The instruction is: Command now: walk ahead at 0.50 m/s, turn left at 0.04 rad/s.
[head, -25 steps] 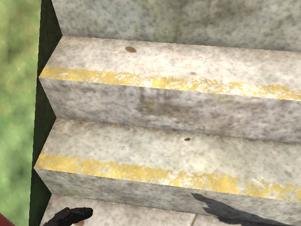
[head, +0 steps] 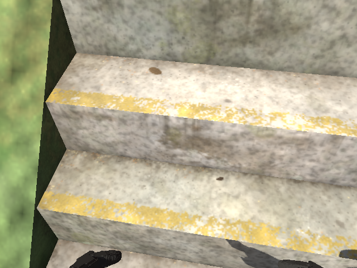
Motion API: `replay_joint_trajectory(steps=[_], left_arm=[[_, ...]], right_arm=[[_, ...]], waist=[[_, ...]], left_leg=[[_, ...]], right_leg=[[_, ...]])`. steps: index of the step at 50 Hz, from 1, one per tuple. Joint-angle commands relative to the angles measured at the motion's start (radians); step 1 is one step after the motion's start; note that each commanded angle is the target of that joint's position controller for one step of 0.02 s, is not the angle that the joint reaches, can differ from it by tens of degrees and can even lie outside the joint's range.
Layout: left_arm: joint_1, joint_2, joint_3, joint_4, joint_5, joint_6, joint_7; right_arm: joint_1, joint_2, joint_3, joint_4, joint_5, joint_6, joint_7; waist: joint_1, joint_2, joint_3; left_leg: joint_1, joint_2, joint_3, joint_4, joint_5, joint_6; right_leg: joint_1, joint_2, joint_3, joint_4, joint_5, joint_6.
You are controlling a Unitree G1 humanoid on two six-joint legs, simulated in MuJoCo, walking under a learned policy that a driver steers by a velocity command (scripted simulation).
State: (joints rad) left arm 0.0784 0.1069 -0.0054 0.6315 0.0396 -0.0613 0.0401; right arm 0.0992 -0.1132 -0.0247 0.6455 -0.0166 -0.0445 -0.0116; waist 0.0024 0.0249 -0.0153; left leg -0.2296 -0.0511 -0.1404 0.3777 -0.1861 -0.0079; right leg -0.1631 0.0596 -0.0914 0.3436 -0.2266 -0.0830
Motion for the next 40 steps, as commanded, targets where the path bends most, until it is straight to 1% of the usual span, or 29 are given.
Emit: replay_joint_trajectory(steps=[1,11,29,30,31,35,36,37,38,39,40], left_arm=[[-0.083,0.059,0.018,-0.088,-0.002,-0.018,0.001],[-0.086,0.054,0.021,-0.068,-0.004,-0.016,-0.003],[-0.09,0.046,0.023,-0.046,-0.003,-0.02,-0.01],[-0.071,0.05,0.026,-0.038,-0.008,-0.018,-0.009],[-0.075,0.053,0.027,-0.036,-0.007,-0.018,-0.009],[-0.069,0.052,0.027,-0.024,-0.007,-0.018,-0.009],[-0.086,0.048,0.025,-0.028,-0.002,-0.021,-0.01],[-0.062,0.049,0.027,-0.021,-0.008,-0.019,-0.009],[-0.066,0.051,0.027,-0.019,-0.008,-0.019,-0.009],[-0.084,0.048,0.025,-0.024,-0.003,-0.021,-0.01],[-0.059,0.05,0.027,-0.017,-0.009,-0.02,-0.009]], right_arm=[[-0.059,-0.03,-0.002,-0.091,-0.001,-0.017,-0.003],[-0.056,-0.034,-0.002,-0.101,-0.005,-0.02,-0.006],[-0.054,-0.03,-0.005,-0.111,-0.009,-0.024,-0.004],[-0.037,-0.033,-0.007,-0.106,-0.007,-0.024,-0.005],[-0.046,-0.037,-0.009,-0.107,-0.008,-0.023,-0.005],[-0.038,-0.032,-0.011,-0.104,-0.009,-0.021,-0.008],[-0.054,-0.03,-0.009,-0.108,-0.012,-0.022,-0.008],[-0.027,-0.029,-0.01,-0.101,-0.008,-0.021,-0.008],[-0.032,-0.032,-0.011,-0.1,-0.008,-0.022,-0.008],[-0.051,-0.03,-0.01,-0.106,-0.012,-0.022,-0.008],[-0.026,-0.028,-0.011,-0.1,-0.008,-0.021,-0.008]], waist=[[-0.001,-0.023,-0.136],[0.002,-0.024,-0.123],[0.002,-0.02,-0.112],[0.007,-0.017,-0.131],[0.008,-0.012,-0.107],[0.006,-0.02,-0.102],[0.002,-0.025,-0.082],[0.005,-0.028,-0.124],[0.006,-0.023,-0.106],[0.003,-0.024,-0.08],[0.006,-0.026,-0.122]], left_leg=[[-0.054,0.096,-0.035,-0.018,0.168,0.015],[-0.047,0.105,-0.038,-0.026,0.176,0.019],[-0.032,0.113,-0.035,-0.042,0.164,0.022],[-0.017,0.111,-0.034,-0.062,0.151,0.016],[-0.022,0.111,-0.033,-0.066,0.156,0.015],[-0.01,0.112,-0.027,-0.07,0.168,0.015],[-0.025,0.114,-0.027,-0.052,0.179,0.021],[-0.003,0.112,-0.025,-0.068,0.162,0.015],[-0.008,0.112,-0.024,-0.071,0.163,0.014],[-0.024,0.114,-0.025,-0.053,0.176,0.02],[-0.002,0.113,-0.023,-0.068,0.162,0.015]], right_leg=[[0.169,-0.186,0.117,-0.004,0.412,0.048],[0.154,-0.178,0.12,-0.011,0.346,0.047],[0.119,-0.173,0.129,-0.032,0.249,0.046],[0.124,-0.169,0.128,-0.049,0.199,0.049],[0.115,-0.166,0.13,-0.056,0.186,0.05],[0.112,-0.168,0.132,-0.062,0.208,0.049],[0.106,-0.172,0.135,-0.047,0.257,0.046],[0.12,-0.17,0.132,-0.06,0.222,0.049],[0.114,-0.167,0.132,-0.064,0.208,0.049],[0.104,-0.171,0.136,-0.051,0.254,0.046],[0.118,-0.17,0.133,-0.063,0.223,0.048]])
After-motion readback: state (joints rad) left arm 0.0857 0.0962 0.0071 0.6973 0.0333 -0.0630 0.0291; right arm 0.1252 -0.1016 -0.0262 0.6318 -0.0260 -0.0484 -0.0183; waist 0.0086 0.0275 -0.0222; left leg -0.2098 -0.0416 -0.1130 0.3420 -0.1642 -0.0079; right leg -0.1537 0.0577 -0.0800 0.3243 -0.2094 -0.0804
